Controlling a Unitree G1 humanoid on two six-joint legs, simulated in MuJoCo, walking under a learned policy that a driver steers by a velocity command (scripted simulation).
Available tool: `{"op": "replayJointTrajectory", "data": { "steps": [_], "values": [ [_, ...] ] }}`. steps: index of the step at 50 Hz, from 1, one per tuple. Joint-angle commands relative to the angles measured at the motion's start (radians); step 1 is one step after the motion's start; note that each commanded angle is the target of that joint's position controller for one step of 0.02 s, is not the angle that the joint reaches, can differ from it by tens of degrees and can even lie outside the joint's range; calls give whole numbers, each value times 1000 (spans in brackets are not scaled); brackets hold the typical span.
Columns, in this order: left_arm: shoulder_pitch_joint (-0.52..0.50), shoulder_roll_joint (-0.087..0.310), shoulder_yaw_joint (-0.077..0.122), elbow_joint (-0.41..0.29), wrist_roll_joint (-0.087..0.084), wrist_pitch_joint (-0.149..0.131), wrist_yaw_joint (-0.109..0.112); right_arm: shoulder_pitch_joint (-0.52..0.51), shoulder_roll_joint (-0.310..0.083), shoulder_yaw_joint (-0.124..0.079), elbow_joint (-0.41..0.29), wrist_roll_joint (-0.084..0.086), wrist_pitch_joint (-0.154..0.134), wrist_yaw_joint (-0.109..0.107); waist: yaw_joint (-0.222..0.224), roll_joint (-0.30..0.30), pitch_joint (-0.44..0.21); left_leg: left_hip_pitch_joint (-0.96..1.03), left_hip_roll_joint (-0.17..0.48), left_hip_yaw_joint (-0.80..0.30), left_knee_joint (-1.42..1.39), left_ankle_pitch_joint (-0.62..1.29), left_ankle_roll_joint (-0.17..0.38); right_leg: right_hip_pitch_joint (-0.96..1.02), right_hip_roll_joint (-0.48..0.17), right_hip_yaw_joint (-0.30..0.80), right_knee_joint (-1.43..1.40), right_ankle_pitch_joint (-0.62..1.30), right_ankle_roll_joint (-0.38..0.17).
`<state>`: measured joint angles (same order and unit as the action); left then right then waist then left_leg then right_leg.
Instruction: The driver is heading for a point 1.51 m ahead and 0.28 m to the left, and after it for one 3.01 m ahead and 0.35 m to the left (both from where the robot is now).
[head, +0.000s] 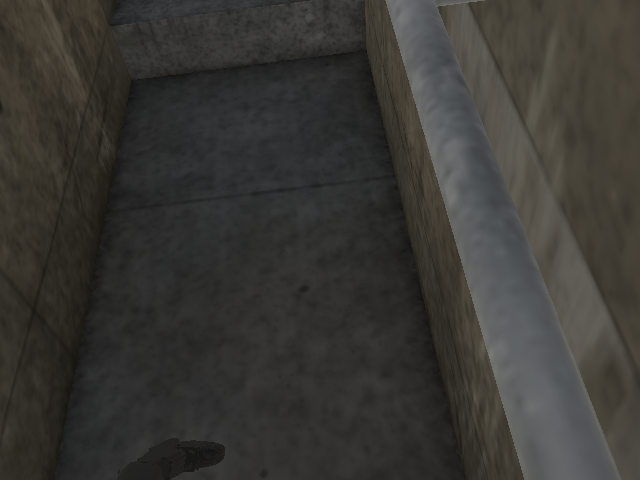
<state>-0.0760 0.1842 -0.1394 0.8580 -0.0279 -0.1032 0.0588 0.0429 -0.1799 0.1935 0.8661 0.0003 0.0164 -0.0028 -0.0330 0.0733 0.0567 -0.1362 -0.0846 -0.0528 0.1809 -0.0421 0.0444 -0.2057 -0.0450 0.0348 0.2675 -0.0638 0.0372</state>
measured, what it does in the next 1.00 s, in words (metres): stands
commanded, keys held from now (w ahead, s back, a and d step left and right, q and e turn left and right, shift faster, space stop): w+shift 1.00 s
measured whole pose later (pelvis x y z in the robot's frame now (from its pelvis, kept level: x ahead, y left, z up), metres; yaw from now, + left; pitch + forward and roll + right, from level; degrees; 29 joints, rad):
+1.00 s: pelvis -0.01 +0.00 +0.00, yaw +1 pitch +0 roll +1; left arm -0.08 0.19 -0.12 0.68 -0.02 -0.08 0.05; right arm 0.03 -0.17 0.18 0.80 0.00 -0.02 0.03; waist -0.04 0.06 0.10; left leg -0.13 -0.09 -0.08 0.15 -0.02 0.04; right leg -0.20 -0.05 0.02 0.25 -0.05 0.04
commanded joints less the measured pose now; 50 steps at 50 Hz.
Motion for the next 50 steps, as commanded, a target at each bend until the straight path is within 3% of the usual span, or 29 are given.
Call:
{"op": "replayJointTrajectory", "data": {
  "steps": [1, 14, 15, 16, 18, 19, 20, 21, 22, 23, 24, 27, 31, 34, 35, 49, 50],
  "values": [
    [-116, 111, 27, -80, 0, -17, 3, -198, -131, -109, -94, -15, -11, -1, -23, -261, -204, 86, 178, -126, -16, -34, 6, 34, -94, 86, -59, -70, -23],
    [-118, 116, 28, -82, 2, -17, 3, -203, -131, -106, -89, -16, -15, 1, -20, -265, -218, 84, 181, -128, -16, -23, 6, 61, -95, 81, -52, -32, -19],
    [-127, 148, 40, -118, 0, -1, 8, -173, -159, -115, -107, -11, -38, 10, -45, -176, -179, 82, 244, -216, -122, -123, 7, 9, -31, 15, 25, -100, -16],
    [-88, 154, 45, -118, -5, 5, 8, -195, -149, -109, -115, -18, -45, 11, -12, -129, -182, 52, 260, -239, -123, -220, 13, 46, -40, 25, 36, -79, -22],
    [-89, 135, 40, -136, 9, 6, 9, -225, -131, -104, -125, -12, -46, 12, -5, -164, -158, 26, 249, -223, -126, -228, 20, 48, -54, 43, -7, -79, -22],
    [-86, 114, 32, -109, 14, -14, 3, -245, -107, -98, -105, -13, -28, 0, 5, -258, -183, 27, 188, -140, -46, -83, 12, 104, -109, 94, -73, 3, -20],
    [-109, 109, 30, -116, 15, -20, 0, -204, -114, -101, -100, -10, -22, -1, -30, -309, -204, 65, 179, -130, -45, -26, 7, 84, -106, 97, -75, -45, -15],
    [-123, 110, 31, -116, 9, -22, -1, -189, -125, -104, -94, -16, -20, -2, -36, -307, -209, 79, 178, -131, -37, -12, 7, 75, -97, 89, -67, -50, -13],
    [-133, 144, 42, -152, 5, -8, 2, -168, -155, -114, -112, -13, -43, 8, -52, -205, -180, 94, 236, -209, -124, -90, 11, 27, -34, 23, 9, -80, -10],
    [-91, 150, 46, -148, -4, -2, 3, -191, -148, -110, -120, -22, -49, 10, -18, -149, -193, 72, 250, -225, -117, -171, 18, 66, -44, 33, 20, -47, -15],
    [-74, 141, 43, -151, 2, 0, 5, -217, -134, -108, -126, -18, -51, 12, -2, -152, -186, 58, 246, -216, -112, -194, 23, 70, -57, 44, -4, -40, -16],
    [-111, 120, 39, -186, 7, -3, 6, -223, -122, -108, -133, -12, -45, 19, -14, -200, -180, 48, 227, -204, -100, -161, 31, 60, -65, 48, -25, -62, -2],
    [-111, 118, 41, -218, 3, 2, -3, -231, -121, -115, -155, -20, -47, 27, -2, -200, -184, 59, 224, -195, -82, -145, 33, 63, -70, 51, -39, -43, 0],
    [-107, 117, 44, -222, 6, 0, 0, -199, -125, -119, -153, -21, -47, 26, -18, -210, -210, 76, 223, -199, -86, -142, 31, 76, -62, 39, -24, -50, 0],
    [-103, 117, 44, -236, 2, 5, -3, -220, -122, -120, -167, -22, -48, 30, -1, -198, -194, 64, 223, -195, -78, -146, 35, 72, -69, 48, -37, -44, 1],
    [-108, 108, 49, -259, 9, 4, 0, -191, -122, -124, -178, -24, -48, 29, -17, -211, -212, 62, 217, -197, -78, -158, 37, 90, -61, 35, -32, -56, 2],
    [-104, 110, 50, -269, 5, 8, -4, -211, -119, -123, -189, -25, -49, 33, 0, -198, -195, 49, 218, -194, -70, -164, 40, 87, -69, 43, -43, -49, 2]
  ]
}}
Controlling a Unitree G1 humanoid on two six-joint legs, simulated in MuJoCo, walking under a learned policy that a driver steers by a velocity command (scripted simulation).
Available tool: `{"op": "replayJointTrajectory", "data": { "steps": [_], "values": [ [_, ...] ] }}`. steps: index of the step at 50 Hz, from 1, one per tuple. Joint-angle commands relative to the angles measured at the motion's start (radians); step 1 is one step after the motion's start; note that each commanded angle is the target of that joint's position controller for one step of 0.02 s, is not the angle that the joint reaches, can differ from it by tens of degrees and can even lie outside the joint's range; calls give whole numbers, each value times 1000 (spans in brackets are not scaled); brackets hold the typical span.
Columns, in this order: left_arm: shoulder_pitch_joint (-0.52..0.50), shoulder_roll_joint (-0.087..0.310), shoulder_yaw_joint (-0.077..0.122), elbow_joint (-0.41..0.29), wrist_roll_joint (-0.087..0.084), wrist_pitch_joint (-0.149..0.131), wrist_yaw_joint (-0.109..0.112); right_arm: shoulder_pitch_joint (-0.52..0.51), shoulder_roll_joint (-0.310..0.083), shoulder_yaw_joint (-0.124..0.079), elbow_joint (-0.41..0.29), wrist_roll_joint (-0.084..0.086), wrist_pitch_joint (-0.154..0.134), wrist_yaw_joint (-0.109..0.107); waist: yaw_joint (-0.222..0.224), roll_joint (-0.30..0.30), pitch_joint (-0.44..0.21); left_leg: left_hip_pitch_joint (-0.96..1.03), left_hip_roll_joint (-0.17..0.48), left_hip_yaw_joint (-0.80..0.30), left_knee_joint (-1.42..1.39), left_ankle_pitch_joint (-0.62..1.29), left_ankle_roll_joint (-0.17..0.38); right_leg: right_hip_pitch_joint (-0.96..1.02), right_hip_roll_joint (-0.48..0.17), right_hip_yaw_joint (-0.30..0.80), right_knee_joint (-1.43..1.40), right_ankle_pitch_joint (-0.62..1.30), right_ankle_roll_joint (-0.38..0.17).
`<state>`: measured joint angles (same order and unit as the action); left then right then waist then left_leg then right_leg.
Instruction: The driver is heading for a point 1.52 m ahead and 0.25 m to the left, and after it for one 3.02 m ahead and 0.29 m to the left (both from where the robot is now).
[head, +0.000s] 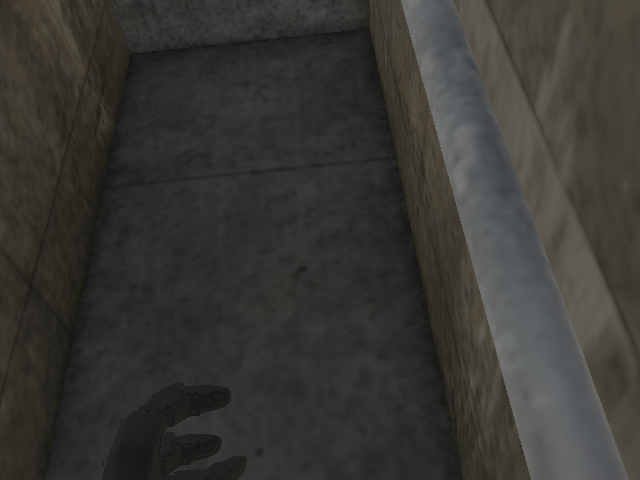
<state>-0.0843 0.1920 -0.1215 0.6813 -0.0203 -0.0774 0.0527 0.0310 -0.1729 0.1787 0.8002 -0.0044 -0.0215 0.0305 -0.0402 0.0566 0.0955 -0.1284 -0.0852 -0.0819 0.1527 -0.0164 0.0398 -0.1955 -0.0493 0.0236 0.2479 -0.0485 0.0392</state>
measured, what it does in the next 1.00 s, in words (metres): stands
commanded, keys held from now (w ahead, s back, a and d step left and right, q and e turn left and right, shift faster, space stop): w+shift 0.50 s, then shift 0.50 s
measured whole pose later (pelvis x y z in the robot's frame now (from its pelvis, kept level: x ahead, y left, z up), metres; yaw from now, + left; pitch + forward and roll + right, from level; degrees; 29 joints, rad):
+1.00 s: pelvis +0.01 +0.00 +0.00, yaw +1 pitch -1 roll +0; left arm 0.20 0.23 -0.09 0.67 0.00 -0.02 0.03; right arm 0.05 -0.17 0.19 0.81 -0.01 0.04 0.03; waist -0.03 0.05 0.04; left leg -0.17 -0.07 -0.08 0.29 -0.11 0.05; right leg -0.24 -0.04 0.02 0.42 -0.29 0.02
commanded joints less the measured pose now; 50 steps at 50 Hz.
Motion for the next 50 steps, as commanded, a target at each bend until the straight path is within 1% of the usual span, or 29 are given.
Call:
{"op": "replayJointTrajectory", "data": {
  "steps": [1, 4, 5, 8, 9, 10, 15, 16, 17, 19, 25, 27, 30, 32, 33, 34, 36, 37, 38, 39, 40, 41, 44, 45, 46, 47, 48, 49, 50],
  "values": [
    [-101, 101, 32, -94, 1, -16, 2, -201, -123, -108, -123, -18, -11, 1, 3, -187, -231, 37, 216, -161, -43, -183, 44, 76, -66, 55, -29, -67, 0],
    [-99, 100, 33, -86, 3, -21, 6, -180, -128, -109, -116, -19, -10, -4, -9, -195, -250, 51, 216, -167, -46, -186, 42, 82, -57, 46, -14, -73, 0],
    [-95, 101, 33, -96, -2, -17, 2, -198, -127, -109, -128, -19, -11, 0, 7, -182, -234, 39, 216, -163, -39, -192, 46, 77, -64, 53, -26, -66, 0],
    [-101, 101, 34, -101, 2, -14, 1, -194, -124, -110, -129, -18, -11, 3, 1, -189, -235, 40, 213, -160, -37, -178, 44, 78, -65, 52, -29, -67, 0],
    [-99, 99, 34, -90, 3, -20, 5, -180, -128, -110, -121, -18, -10, -3, -9, -195, -249, 49, 214, -166, -44, -188, 42, 81, -57, 46, -16, -76, -1],
    [-94, 101, 34, -99, -1, -16, 2, -198, -127, -110, -132, -19, -11, 0, 7, -181, -234, 37, 215, -162, -36, -194, 46, 76, -64, 53, -28, -69, 0],
    [-97, 100, 35, -104, 2, -13, 1, -193, -125, -111, -136, -17, -11, 3, 1, -188, -236, 39, 212, -158, -33, -184, 45, 77, -65, 52, -33, -72, 0],
    [-98, 98, 35, -94, 3, -20, 5, -180, -128, -111, -128, -18, -10, -3, -9, -193, -247, 46, 213, -165, -41, -193, 43, 79, -57, 45, -19, -80, -1],
    [-93, 100, 35, -104, -1, -16, 2, -199, -126, -111, -139, -19, -10, 0, 8, -180, -232, 33, 213, -161, -33, -197, 47, 76, -64, 52, -31, -71, -1],
    [-102, 99, 35, -107, 3, -13, 2, -196, -123, -111, -139, -17, -11, 3, 1, -189, -230, 32, 210, -158, -33, -183, 45, 75, -65, 52, -34, -74, -1],
    [-92, 95, 36, -111, -2, -16, 0, -193, -127, -114, -143, -20, -8, 3, 4, -188, -236, 30, 211, -160, -29, -189, 46, 84, -65, 51, -29, -61, -2],
    [-39, 102, 40, -86, 8, -14, -2, -149, -135, -118, -129, -28, -8, 4, 4, -182, -255, 59, 214, -161, -28, -197, 46, 87, -62, 42, -18, -73, -8],
    [-5, 100, 42, -60, 14, -9, -5, -124, -129, -116, -112, -34, -6, 3, 1, -178, -234, 77, 209, -153, -7, -173, 37, 47, -52, 29, -4, -85, -9],
    [5, 91, 43, -35, 14, -13, -2, -106, -127, -113, -92, -33, -1, -5, -14, -179, -221, 85, 207, -153, 6, -158, 27, 12, -37, 17, 16, -102, -7],
    [27, 96, 45, -34, 13, -8, -6, -103, -129, -112, -95, -36, -1, -3, -1, -160, -214, 88, 206, -152, 11, -180, 30, 0, -43, 20, 8, -115, -10],
    [27, 90, 45, -15, 14, -13, -3, -94, -127, -111, -80, -31, 2, -9, -17, -166, -208, 88, 204, -152, 16, -169, 24, -17, -33, 13, 21, -122, -8],
    [50, 87, 47, 4, 12, -14, -3, -80, -129, -108, -68, -30, 5, -15, -18, -147, -202, 97, 202, -152, 28, -173, 20, -40, -28, 9, 33, -130, -9],
    [59, 98, 35, -36, 21, -6, -5, -37, -169, -131, -48, -15, 5, -1, -64, -114, -179, 75, 203, -175, 3, -215, 39, -38, -35, 32, 64, -212, -8],
    [96, 111, 42, -44, 20, 6, -13, -31, -177, -135, -47, -19, 6, 8, -38, -94, -168, 66, 208, -177, 5, -268, 56, -47, -42, 34, 70, -233, -13],
    [110, 121, 47, -52, 19, 14, -15, -35, -177, -138, -46, -18, 11, 14, -41, -92, -155, 50, 204, -181, 9, -299, 64, -58, -39, 36, 76, -251, -13],
    [140, 125, 48, -52, 22, 28, -19, -26, -179, -140, -41, -25, 16, 17, -31, -65, -149, 42, 202, -186, 13, -322, 71, -68, -40, 37, 70, -296, -22],
    [149, 130, 49, -58, 27, 34, -18, -15, -186, -144, -40, -22, 19, 15, -41, -83, -139, 44, 204, -191, 19, -321, 75, -88, -34, 36, 78, -311, -26],
    [189, 120, 50, -68, 21, 34, -18, 20, -200, -150, -27, -21, 25, 7, -46, -62, -131, 33, 207, -196, 22, -358, 72, -107, -18, 19, 118, -305, -27],
    [234, 154, 61, -83, 20, 39, -18, 49, -260, -176, -18, -10, 43, 6, -31, -18, -149, 44, 205, -191, 46, -409, 86, -110, -32, 53, 110, -353, -36],
    [231, 165, 65, -88, 23, 40, -17, 54, -268, -182, -20, -5, 55, 3, -44, -33, -124, 30, 202, -185, 39, -427, 90, -138, -30, 58, 104, -384, -38],
    [229, 167, 67, -97, 22, 41, -17, 56, -272, -186, -26, -4, 61, 1, -50, -40, -106, 24, 202, -187, 35, -435, 92, -164, -23, 56, 109, -394, -39],
    [213, 121, 54, -86, 20, 37, -17, 37, -217, -165, -35, -13, 50, -3, -65, -60, -88, 5, 209, -198, 3, -417, 83, -162, 2, 10, 144, -328, -30],
    [272, 146, 63, -101, 16, 37, -18, 56, -271, -188, -29, -4, 61, -5, -32, 0, -124, 31, 208, -198, 36, -455, 96, -150, -12, 41, 146, -341, -37],
    [282, 154, 66, -99, 20, 37, -19, 59, -279, -194, -30, 2, 68, -8, -38, -5, -115, 27, 204, -186, 37, -469, 101, -164, -15, 47, 134, -363, -41]
  ]
}}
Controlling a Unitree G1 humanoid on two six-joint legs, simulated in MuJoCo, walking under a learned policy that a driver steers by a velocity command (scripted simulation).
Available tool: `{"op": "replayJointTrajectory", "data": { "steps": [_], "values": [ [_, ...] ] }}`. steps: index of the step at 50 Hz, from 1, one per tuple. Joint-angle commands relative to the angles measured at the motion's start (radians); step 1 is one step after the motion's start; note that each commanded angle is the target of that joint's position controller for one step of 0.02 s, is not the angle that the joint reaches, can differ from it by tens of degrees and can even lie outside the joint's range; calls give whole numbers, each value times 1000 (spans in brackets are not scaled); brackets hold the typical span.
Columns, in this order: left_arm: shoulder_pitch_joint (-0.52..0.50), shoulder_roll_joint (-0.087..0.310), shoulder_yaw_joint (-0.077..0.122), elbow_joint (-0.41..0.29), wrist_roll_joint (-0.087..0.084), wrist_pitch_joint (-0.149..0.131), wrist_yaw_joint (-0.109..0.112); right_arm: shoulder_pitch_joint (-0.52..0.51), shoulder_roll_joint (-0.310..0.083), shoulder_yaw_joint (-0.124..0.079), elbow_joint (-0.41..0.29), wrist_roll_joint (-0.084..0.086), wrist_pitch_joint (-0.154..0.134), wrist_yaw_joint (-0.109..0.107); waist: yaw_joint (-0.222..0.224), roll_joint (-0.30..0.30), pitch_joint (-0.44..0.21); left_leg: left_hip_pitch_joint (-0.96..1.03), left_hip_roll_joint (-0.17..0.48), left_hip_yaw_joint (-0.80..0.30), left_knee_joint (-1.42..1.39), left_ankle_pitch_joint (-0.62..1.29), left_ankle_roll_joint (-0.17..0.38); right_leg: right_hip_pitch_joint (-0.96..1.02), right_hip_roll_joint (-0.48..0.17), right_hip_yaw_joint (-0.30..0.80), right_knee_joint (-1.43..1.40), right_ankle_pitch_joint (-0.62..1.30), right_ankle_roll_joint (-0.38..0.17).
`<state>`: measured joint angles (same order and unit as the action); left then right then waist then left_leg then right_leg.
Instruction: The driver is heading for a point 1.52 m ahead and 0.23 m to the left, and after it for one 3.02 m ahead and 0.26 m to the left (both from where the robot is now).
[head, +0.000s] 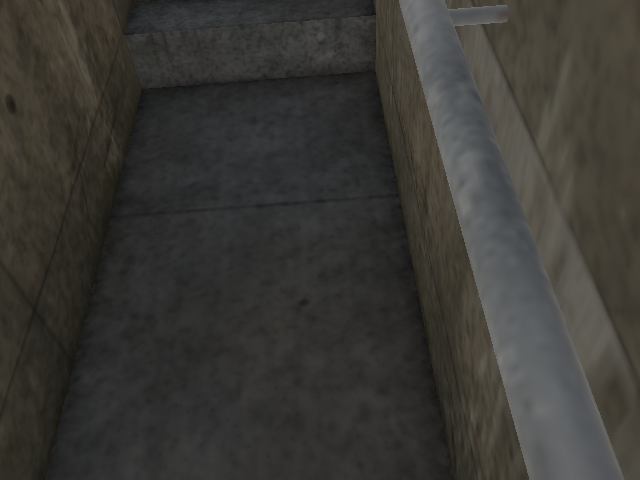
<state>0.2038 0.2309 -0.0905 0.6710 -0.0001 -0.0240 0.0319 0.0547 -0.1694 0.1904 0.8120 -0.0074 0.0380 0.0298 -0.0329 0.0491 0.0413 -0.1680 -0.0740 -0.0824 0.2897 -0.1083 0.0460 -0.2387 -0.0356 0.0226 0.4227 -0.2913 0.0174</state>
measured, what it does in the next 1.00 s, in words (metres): stands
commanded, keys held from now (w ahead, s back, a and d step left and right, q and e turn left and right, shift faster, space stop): shift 0.44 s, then w+shift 0.10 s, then shift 0.40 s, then w+shift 0.06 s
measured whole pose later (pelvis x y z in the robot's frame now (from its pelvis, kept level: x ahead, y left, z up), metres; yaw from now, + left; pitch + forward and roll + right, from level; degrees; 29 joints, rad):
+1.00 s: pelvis +0.03 +0.00 +0.00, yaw +0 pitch +0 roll +1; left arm 0.12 0.17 -0.07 0.73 0.01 -0.02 0.04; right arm 0.19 -0.19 0.21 0.67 -0.03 0.02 -0.01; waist -0.05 0.05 0.03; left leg -0.13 -0.08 -0.04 0.29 -0.15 0.03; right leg -0.20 -0.04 0.08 0.40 -0.19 0.03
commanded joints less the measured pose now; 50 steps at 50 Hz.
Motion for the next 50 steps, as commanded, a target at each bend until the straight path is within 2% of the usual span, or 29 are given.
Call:
{"op": "replayJointTrajectory", "data": {
  "steps": [1, 7, 8, 9, 12, 13, 14, 18, 22, 23, 24, 26, 27, 28, 30, 31, 32, 33, 34, 35, 36, 37, 41, 47, 50],
  "values": [
    [-10, 123, 38, -95, 1, -16, 2, 36, -286, -210, -47, 6, 13, -9, -49, -6, -46, 66, 190, -182, -100, -376, 96, -144, -25, 53, -45, -137, -20],
    [13, 130, 43, -116, -3, -21, 3, 42, -299, -227, -70, 11, 25, -22, -51, 5, -45, 99, 184, -162, -86, -381, 101, -200, -15, 62, -39, -143, -24],
    [53, 146, 48, -90, -8, -22, 2, 66, -330, -238, -75, 24, 36, -26, -46, 47, -60, 93, 195, -183, -104, -419, 96, -187, -22, 78, -56, -162, -32],
    [58, 158, 52, -88, -5, -22, 3, 64, -329, -239, -80, 29, 40, -28, -45, 29, -42, 79, 190, -176, -107, -423, 93, -191, -26, 87, -75, -171, -35],
    [47, 158, 52, -86, -6, -24, 3, 75, -328, -245, -90, 30, 41, -29, -56, -13, -49, 115, 176, -149, -85, -345, 88, -198, -39, 114, -113, -180, -34],
    [68, 168, 53, -73, -4, -28, -1, 94, -322, -243, -92, 37, 46, -24, -48, -26, -61, 125, 170, -140, -86, -349, 89, -186, -43, 125, -126, -213, -34],
    [47, 170, 53, -73, -6, -26, 4, 79, -312, -241, -96, 36, 44, -17, -47, -34, -30, 113, 172, -129, -90, -325, 77, -198, -55, 136, -145, -235, -33],
    [39, 171, 54, -70, -7, -21, 5, 90, -306, -239, -112, 31, 40, -12, -46, -15, -13, 114, 174, -135, -104, -298, 69, -195, -48, 128, -125, -201, -37],
    [59, 169, 53, -67, 3, -20, -2, 100, -301, -232, -133, 31, 40, -17, -34, 14, -3, 70, 173, -158, -128, -322, 77, -142, -39, 121, -104, -152, -46],
    [43, 177, 54, -76, 3, -16, 0, 94, -298, -226, -141, 36, 42, -18, -32, -7, 24, 30, 174, -165, -150, -374, 75, -153, -37, 123, -125, -195, -44],
    [-44, 142, 42, -124, 3, -9, 7, 48, -257, -207, -149, 19, 23, -21, -53, -47, 48, 25, 174, -163, -167, -322, 78, -156, -31, 106, -127, -133, -30],
    [-71, 122, 32, -153, -7, -4, 14, -8, -243, -193, -171, 20, 6, -23, -25, -35, 8, 16, 179, -181, -158, -285, 82, -91, -33, 103, -116, -29, -10],
    [-110, 108, 27, -158, -2, -2, 18, -15, -207, -174, -177, 10, -11, -24, -41, -70, 15, -18, 186, -191, -199, -277, 75, -52, -12, 62, -90, 19, -6],
    [-77, 102, 27, -149, -2, 1, 15, -1, -206, -168, -170, 2, -24, -22, -17, -35, -24, 2, 188, -201, -192, -267, 78, -2, -23, 66, -78, 51, -6],
    [-65, 110, 30, -137, 5, 9, 14, 17, -197, -162, -160, -2, -41, -17, -8, -33, -31, 25, 175, -182, -166, -198, 73, 14, -37, 77, -86, 47, -11],
    [-28, 138, 39, -138, 5, 16, 13, 52, -238, -178, -142, 2, -29, -13, 7, 11, -53, 56, 168, -176, -133, -220, 77, 9, -62, 118, -117, -47, -18],
    [-7, 171, 49, -111, 1, 16, 10, 85, -274, -194, -147, 14, -8, -15, -7, 28, -43, 51, 173, -183, -138, -245, 69, -14, -72, 143, -139, -137, -32],
    [-71, 153, 44, -145, 13, 15, 11, 58, -236, -183, -157, 2, -12, -14, -24, -49, 2, 57, 161, -153, -127, -176, 70, -51, -66, 135, -143, -113, -30],
    [-133, 102, 30, -151, 13, 7, 10, 39, -195, -168, -171, -14, -30, -14, -50, -82, 18, 49, 168, -156, -150, -95, 61, -49, -34, 80, -96, 5, -23],
    [-117, 87, 29, -153, 6, 3, 8, 51, -190, -163, -164, -19, -41, -13, -41, -54, -13, 51, 171, -164, -137, -107, 58, -18, -34, 70, -69, 38, -21],
    [-103, 66, 43, -101, 1, -2, 10, 36, -151, -138, -169, -33, -47, -28, 8, -71, -62, 85, 167, -129, -91, -34, 34, -5, -29, 57, -88, 104, -15],
    [-111, 74, 46, -92, 3, -5, 11, 46, -153, -135, -168, -32, -48, -32, -10, -69, -62, 95, 160, -120, -83, -13, 23, -15, -21, 48, -91, 89, -14],
    [-129, 65, 55, -57, 0, -9, 8, 65, -155, -134, -169, -25, -47, -41, -27, -33, -75, 157, 166, -113, -48, 46, 6, -65, -19, 48, -72, 81, -21],
    [-139, 52, 56, -22, 2, -15, 6, 67, -156, -136, -163, -22, -36, -48, -41, -6, -57, 164, 170, -115, -50, -35, 2, -114, -11, 49, -65, 48, -28],
    [-174, 56, 53, -31, 10, -12, 9, -3, -170, -137, -197, -6, -26, -51, -28, -13, -19, 40, 182, -155, -144, -298, 17, -68, -1, 60, -91, 52, -25]
  ]
}}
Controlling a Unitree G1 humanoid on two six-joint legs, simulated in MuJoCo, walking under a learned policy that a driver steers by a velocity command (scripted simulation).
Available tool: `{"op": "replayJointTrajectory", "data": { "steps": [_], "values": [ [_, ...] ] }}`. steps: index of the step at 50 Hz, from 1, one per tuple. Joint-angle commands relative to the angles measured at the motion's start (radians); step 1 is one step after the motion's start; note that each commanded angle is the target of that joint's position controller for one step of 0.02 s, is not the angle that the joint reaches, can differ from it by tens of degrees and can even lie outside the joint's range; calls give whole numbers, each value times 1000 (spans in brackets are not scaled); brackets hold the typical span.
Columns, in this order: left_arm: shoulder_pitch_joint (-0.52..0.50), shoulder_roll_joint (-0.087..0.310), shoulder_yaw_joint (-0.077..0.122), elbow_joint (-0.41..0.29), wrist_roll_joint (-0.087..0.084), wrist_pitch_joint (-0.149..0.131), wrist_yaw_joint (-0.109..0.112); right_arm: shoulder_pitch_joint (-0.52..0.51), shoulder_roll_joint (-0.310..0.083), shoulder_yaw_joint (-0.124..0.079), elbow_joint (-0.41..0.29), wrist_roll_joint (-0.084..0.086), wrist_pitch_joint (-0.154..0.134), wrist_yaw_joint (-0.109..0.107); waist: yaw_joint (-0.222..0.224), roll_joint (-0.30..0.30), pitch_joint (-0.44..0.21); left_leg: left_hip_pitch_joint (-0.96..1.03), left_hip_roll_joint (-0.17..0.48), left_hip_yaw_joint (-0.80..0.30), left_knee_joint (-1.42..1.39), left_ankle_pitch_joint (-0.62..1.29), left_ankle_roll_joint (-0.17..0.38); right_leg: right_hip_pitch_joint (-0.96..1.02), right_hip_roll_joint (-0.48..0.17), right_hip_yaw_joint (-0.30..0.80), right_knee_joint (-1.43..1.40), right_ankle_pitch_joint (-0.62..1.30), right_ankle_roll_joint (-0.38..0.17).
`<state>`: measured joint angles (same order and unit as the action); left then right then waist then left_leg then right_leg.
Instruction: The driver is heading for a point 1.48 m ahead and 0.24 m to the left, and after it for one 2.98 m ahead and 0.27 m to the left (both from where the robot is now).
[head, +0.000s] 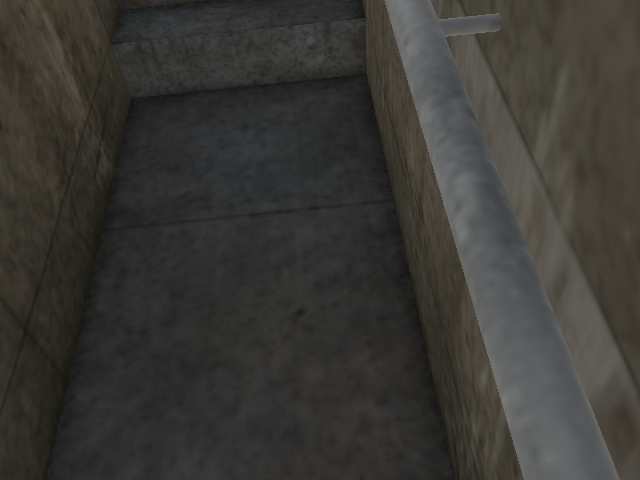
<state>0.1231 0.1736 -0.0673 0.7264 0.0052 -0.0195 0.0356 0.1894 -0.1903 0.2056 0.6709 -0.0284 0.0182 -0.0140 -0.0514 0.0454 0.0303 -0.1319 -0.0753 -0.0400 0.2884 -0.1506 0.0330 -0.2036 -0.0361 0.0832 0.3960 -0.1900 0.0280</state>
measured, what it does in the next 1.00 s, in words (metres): stands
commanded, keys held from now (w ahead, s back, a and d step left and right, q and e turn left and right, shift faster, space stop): w+shift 1.00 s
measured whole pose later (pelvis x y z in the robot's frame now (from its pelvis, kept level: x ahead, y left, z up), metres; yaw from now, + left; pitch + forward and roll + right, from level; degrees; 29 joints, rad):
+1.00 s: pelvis -0.02 +0.00 +0.00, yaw +2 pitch +1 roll +1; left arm -0.04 0.20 -0.11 0.55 -0.03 -0.02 0.07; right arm 0.13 -0.18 0.17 0.64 0.02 0.02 0.07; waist -0.07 0.06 0.09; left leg -0.20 -0.06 -0.06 0.32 -0.14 0.07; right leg -0.23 -0.04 0.03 0.38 -0.23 0.05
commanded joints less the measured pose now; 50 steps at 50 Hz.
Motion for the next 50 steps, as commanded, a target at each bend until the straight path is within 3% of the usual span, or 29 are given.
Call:
{"op": "replayJointTrajectory", "data": {
  "steps": [1, 6, 7, 9, 11, 13, 14, 15, 16, 17, 19, 20, 21, 22, 23, 26, 30, 43, 44, 45, 46, 47, 48, 49, 50],
  "values": [
    [-100, 112, 29, -91, 6, -17, 7, -157, -151, -152, -66, 18, -5, -8, -4, -15, -11, -18, 187, -206, -159, -273, 33, -79, -3, 3, -74, -38, -36],
    [-142, 100, 19, -114, 3, -32, 13, -194, -145, -150, -87, 30, -17, -4, 6, -69, -72, 33, 179, -175, -152, -133, 39, -39, -25, 8, -131, -9, -28],
    [-150, 72, 9, -90, -4, -58, 11, -260, -116, -144, -79, 17, 6, -13, 39, -148, -102, 12, 132, -106, -68, 29, 25, 27, -82, 71, -172, 39, -28],
    [-189, 69, 5, -91, -12, -74, 11, -234, -108, -143, -73, 17, 15, -10, 11, -216, -120, 33, 122, -81, -62, 76, 7, 1, -86, 90, -198, -69, -21],
    [-198, 77, 1, -86, -16, -77, 14, -233, -118, -145, -61, 16, 17, -9, 11, -181, -131, 37, 122, -82, -64, 76, 13, 1, -91, 97, -190, -56, -20],
    [-212, 83, -3, -71, -25, -86, 21, -232, -116, -143, -41, 18, 16, -12, 8, -186, -151, 54, 123, -82, -59, 90, 12, 3, -88, 91, -177, -23, -14],
    [-238, 111, 4, -104, -24, -73, 28, -213, -139, -149, -54, 33, -13, 0, -18, -86, -126, 84, 178, -151, -145, 27, 25, -53, -30, 10, -114, 7, -14],
    [-214, 112, 4, -98, -29, -68, 29, -237, -128, -146, -59, 28, -24, 2, 8, -46, -146, 67, 199, -182, -150, -52, 32, -2, -33, 6, -84, 76, -18],
    [-220, 98, 0, -115, -27, -61, 24, -281, -107, -141, -81, 25, -31, 10, 34, -55, -127, 44, 194, -166, -137, -48, 34, 9, -55, 23, -112, 120, -18],
    [-252, 92, -2, -128, -18, -59, 24, -282, -99, -141, -81, 26, -35, 15, 21, -95, -122, 42, 187, -156, -139, -12, 31, 14, -58, 23, -125, 132, -16],
    [-272, 89, -3, -144, -13, -48, 20, -273, -102, -143, -90, 21, -38, 17, 18, -104, -127, 41, 185, -162, -142, -1, 32, 26, -57, 22, -123, 125, -19],
    [-247, 63, -11, -110, -19, -73, 13, -300, -97, -144, -74, 6, -13, 2, 41, -170, -176, 41, 154, -122, -83, 79, 20, 89, -96, 66, -148, 184, -22],
    [-263, 58, -14, -111, -18, -80, 10, -283, -98, -146, -74, 7, -4, 0, 21, -196, -180, 39, 148, -112, -86, 82, 13, 79, -91, 72, -157, 119, -22],
    [-326, 87, -6, -152, -14, -60, 16, -263, -109, -146, -84, 22, -25, 16, -11, -123, -111, 43, 176, -146, -145, 36, 20, -9, -47, 18, -136, 55, -17],
    [-308, 96, -2, -151, -23, -53, 17, -279, -107, -144, -89, 15, -33, 19, 7, -83, -125, 49, 192, -169, -143, 2, 26, 15, -49, 16, -119, 102, -20],
    [-287, 92, -3, -160, -25, -53, 19, -280, -105, -148, -99, 14, -39, 24, 7, -116, -159, 65, 197, -184, -128, -6, 35, 49, -61, 31, -117, 142, -21],
    [-301, 83, -5, -180, -21, -52, 16, -295, -92, -144, -108, 6, -40, 28, 8, -113, -150, 46, 198, -184, -130, -9, 36, 62, -68, 33, -131, 135, -23],
    [-303, 86, -4, -205, -23, -52, 17, -288, -89, -150, -116, 3, -48, 32, 6, -125, -159, 66, 197, -186, -120, 34, 35, 71, -67, 24, -141, 125, -22],
    [-323, 97, -14, -253, -29, -38, 23, -267, -115, -170, -107, 31, -49, 51, -43, -113, -117, 51, 196, -223, -129, 11, 58, 62, -83, 44, -103, 66, -17],
    [-279, 106, -11, -267, -44, -21, 29, -274, -138, -181, -110, 36, -39, 63, -2, -36, -148, 72, 192, -228, -85, -43, 75, 53, -96, 74, -93, 12, -9],
    [-255, 158, 4, -256, -47, -22, 26, -242, -166, -199, -102, 45, -14, 72, -7, -17, -124, 46, 190, -231, -79, -64, 60, 20, -93, 73, -89, -69, -18],
    [-291, 155, 6, -278, -48, -21, 25, -291, -142, -195, -130, 61, 1, 73, -8, -13, -57, 2, 158, -207, -54, -37, 51, -27, -95, 77, -121, -76, -15],
    [-155, 181, 15, -230, -32, -4, 44, -147, -167, -195, -89, 59, 1, 80, 7, -123, -124, 16, 121, -152, 9, -177, 77, -10, -117, 37, -146, -343, -6],
    [-220, 170, 3, -271, -37, 0, 57, -96, -157, -193, -74, 65, -3, 105, -28, -130, 4, 11, 64, -43, 85, -124, 94, -194, -154, 98, -177, -535, 5],
    [-288, 181, 7, -294, -49, 3, 61, -42, -150, -194, -60, 65, -7, 109, -80, -143, 27, 30, 62, -4, 119, -61, 116, -271, -161, 103, -141, -580, -13]
  ]
}}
